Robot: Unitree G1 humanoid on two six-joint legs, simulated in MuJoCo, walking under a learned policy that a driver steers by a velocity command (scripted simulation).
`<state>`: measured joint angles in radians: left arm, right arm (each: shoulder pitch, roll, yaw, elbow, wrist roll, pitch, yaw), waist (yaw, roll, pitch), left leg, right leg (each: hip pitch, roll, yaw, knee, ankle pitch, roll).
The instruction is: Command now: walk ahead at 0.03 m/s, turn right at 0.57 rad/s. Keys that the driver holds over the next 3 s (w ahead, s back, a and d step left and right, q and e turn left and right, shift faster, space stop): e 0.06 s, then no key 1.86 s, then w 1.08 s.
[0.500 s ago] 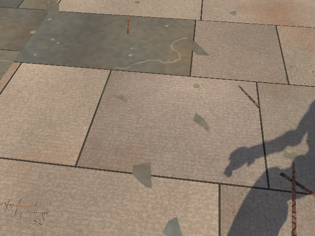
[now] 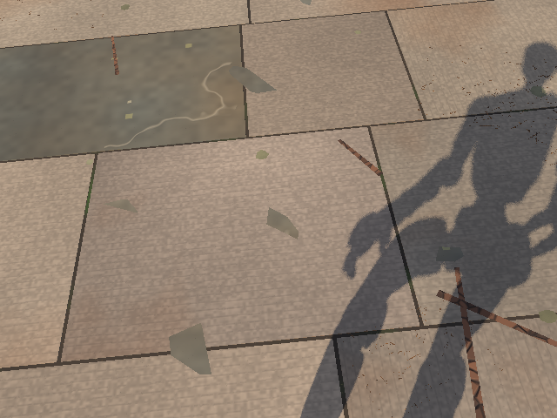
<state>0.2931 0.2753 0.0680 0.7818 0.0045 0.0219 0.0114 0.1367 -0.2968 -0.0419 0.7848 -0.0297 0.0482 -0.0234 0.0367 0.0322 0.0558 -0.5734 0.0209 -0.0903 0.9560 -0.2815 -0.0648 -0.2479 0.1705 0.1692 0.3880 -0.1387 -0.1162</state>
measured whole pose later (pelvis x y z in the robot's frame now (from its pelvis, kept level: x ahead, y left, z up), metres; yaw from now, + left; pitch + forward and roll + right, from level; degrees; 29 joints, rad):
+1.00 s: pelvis +0.04 +0.04 +0.00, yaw -8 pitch -2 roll +0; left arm 0.21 0.23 -0.02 1.10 0.01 0.01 0.04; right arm 0.23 -0.25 0.00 1.05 -0.01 0.02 -0.03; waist -0.01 0.01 0.04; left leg -0.15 -0.04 -0.07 0.38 -0.19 0.01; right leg -0.09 0.05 0.08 0.38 -0.25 -0.03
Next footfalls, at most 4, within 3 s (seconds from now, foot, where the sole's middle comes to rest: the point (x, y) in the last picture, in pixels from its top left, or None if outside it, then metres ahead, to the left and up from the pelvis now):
0.28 left None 0.11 0.14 -0.78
0.60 right None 0.04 -0.07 -0.78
2.66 right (338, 406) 0.48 -0.04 -0.78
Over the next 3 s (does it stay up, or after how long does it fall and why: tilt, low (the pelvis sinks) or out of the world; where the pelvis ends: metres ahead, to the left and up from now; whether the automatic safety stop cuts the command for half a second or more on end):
stays up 0.50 0.00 0.00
